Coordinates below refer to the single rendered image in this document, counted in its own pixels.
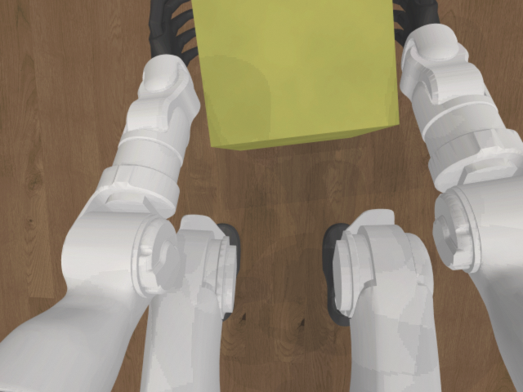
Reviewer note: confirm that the left robot forearm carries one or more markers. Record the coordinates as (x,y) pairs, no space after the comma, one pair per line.
(144,174)

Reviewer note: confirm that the robot left thigh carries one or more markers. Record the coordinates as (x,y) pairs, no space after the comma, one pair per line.
(183,334)

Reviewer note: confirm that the right robot forearm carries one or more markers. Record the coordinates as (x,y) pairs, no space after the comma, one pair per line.
(456,115)

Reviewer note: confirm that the robot right hand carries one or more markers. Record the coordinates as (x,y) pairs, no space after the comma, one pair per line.
(416,14)

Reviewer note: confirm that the robot left hand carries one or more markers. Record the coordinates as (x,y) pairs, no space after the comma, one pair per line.
(163,30)

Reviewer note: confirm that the robot right upper arm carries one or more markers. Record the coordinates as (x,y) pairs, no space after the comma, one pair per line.
(478,228)

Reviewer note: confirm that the robot left upper arm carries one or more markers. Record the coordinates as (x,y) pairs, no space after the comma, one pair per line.
(114,263)

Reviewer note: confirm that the right robot foot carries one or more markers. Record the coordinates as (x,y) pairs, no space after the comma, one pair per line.
(332,234)

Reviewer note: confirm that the carton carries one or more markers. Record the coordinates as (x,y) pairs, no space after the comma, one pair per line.
(286,72)

